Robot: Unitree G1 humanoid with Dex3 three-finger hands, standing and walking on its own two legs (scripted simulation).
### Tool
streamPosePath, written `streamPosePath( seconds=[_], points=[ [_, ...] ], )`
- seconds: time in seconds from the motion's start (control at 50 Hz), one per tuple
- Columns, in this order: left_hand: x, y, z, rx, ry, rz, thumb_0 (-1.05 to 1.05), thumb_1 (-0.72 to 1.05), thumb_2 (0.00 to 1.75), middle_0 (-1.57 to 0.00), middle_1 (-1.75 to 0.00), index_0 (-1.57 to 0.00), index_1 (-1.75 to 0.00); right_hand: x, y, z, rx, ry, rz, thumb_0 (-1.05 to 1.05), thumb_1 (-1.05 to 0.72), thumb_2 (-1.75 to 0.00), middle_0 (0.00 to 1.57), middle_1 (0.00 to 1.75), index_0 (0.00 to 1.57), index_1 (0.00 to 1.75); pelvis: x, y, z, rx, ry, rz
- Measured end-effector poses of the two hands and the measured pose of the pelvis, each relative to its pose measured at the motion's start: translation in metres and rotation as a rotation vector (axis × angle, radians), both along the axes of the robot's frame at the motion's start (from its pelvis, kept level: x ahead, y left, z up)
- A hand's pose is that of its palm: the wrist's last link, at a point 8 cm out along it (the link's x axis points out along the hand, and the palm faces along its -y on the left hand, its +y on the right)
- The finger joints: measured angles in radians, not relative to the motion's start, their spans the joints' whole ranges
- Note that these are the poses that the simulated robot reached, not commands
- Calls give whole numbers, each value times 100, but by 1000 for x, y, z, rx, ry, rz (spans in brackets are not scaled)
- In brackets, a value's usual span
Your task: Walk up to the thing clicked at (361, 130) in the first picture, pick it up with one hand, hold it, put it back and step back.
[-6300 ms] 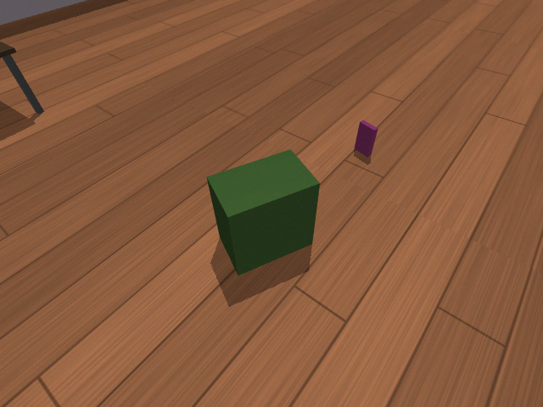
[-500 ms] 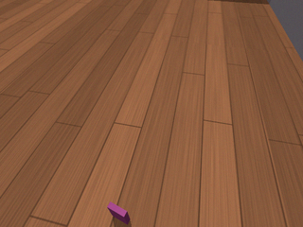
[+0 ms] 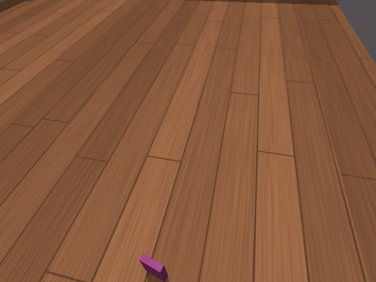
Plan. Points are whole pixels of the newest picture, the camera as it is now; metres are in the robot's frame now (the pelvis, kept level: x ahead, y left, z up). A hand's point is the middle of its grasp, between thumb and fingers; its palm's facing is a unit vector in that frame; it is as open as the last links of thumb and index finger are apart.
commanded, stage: walk up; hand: left
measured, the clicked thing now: (154, 268) +0.33 +0.19 -0.67
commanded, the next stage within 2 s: stand in 0.22 s
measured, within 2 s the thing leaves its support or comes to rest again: neither
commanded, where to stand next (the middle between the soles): +0.03 -0.02 m, yaw +1 degrees
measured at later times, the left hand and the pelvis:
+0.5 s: hand out of the picture +0.09 +0.24 -0.14, palm faces -0.04 -0.94 -0.34, open 7.4 cm; pelvis -0.02 +0.00 +0.01, yaw +0 degrees
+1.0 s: hand out of the picture +0.01 +0.25 -0.15, palm faces -0.03 -0.94 -0.33, open 7.4 cm; pelvis -0.04 +0.00 +0.01, yaw +0 degrees
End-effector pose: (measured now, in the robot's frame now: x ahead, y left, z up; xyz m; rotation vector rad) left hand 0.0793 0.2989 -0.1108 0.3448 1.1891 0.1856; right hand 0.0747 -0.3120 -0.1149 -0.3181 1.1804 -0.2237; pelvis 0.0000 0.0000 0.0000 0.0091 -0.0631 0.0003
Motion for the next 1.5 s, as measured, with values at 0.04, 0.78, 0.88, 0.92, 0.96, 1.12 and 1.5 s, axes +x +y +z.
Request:
streamPosePath(
  seconds=[0.04,0.78,0.88,0.92,0.96,1.12,1.5],
  points=[
    [1,2,-1,-4,1,1,1,90,90,-20,-30,-21,-30,-1,3,2,1,-1,2,1,-90,-90,21,30,20,30,0,2,1,2,3,-6],
    [-53,-7,6,-16,44,22,1,90,90,-20,-30,-21,-30,-51,10,7,37,48,-3,1,-90,-90,21,30,20,30,-43,-5,14,-10,3,4],
    [-69,-5,3,-21,83,38,1,90,90,-20,-30,-21,-30,-66,7,6,28,92,-11,1,-90,-90,21,30,20,30,-44,-5,14,-9,9,6],
    [-72,-6,2,-23,92,43,1,90,90,-20,-30,-21,-30,-69,7,5,27,102,-13,1,-90,-90,21,30,20,30,-43,-5,14,-9,11,7],
    [-74,-6,2,-24,98,44,1,90,90,-20,-30,-21,-30,-69,7,5,27,106,-13,1,-90,-90,21,30,20,30,-43,-4,14,-8,13,8],
    [-67,-9,3,-25,82,37,1,90,90,-20,-30,-21,-30,-55,10,4,34,77,1,1,-90,-90,21,30,20,30,-40,-5,14,-8,13,9],
    [-38,-8,5,-25,46,24,1,90,90,-20,-30,-21,-30,-27,11,9,25,50,25,1,-90,-90,21,30,20,30,-25,-4,14,-10,25,12]
  ],
)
